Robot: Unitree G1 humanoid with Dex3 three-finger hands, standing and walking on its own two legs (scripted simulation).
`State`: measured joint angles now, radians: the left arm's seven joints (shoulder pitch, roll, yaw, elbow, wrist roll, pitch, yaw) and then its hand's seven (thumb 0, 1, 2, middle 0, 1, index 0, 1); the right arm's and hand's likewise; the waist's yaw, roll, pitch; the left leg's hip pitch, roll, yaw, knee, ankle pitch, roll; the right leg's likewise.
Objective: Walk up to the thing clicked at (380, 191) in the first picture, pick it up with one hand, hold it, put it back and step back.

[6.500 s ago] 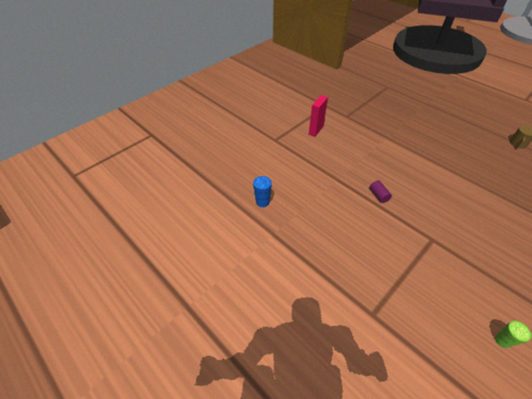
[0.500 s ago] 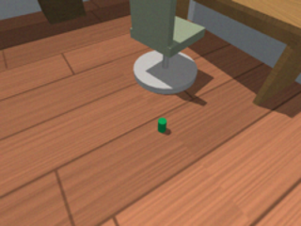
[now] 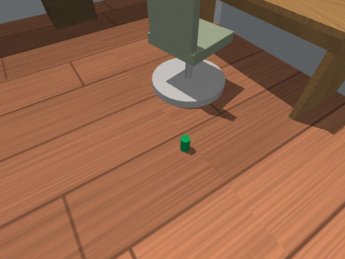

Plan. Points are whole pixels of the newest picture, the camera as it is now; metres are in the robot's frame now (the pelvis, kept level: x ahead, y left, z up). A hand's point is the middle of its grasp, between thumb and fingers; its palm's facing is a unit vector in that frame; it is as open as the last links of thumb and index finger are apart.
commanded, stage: stand
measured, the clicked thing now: out of the picture -0.74 -0.95 -0.75
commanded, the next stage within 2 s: walk up in 0.58 s
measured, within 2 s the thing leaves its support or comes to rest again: neither
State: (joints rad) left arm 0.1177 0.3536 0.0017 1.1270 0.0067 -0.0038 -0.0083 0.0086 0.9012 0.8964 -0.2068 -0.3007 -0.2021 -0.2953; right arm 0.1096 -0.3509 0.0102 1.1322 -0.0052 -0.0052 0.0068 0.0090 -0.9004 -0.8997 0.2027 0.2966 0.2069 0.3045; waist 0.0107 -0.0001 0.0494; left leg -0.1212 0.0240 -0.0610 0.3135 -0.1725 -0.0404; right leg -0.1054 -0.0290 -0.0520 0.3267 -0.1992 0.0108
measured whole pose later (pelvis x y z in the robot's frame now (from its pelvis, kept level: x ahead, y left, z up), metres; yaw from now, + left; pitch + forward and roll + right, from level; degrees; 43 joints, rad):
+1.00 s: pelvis +0.09 +0.06 -0.01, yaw +1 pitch -3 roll +0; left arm 0.31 0.44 0.07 1.00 0.01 0.01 -0.05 0.01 0.90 0.90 -0.20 -0.30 -0.20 -0.29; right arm 0.29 -0.37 -0.07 0.95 -0.03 -0.06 0.04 0.01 -0.90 -0.90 0.20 0.30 0.21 0.30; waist 0.01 -0.07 0.07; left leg -0.18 0.00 0.05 0.48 -0.24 0.03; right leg -0.35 0.01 0.08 1.03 -0.39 -0.05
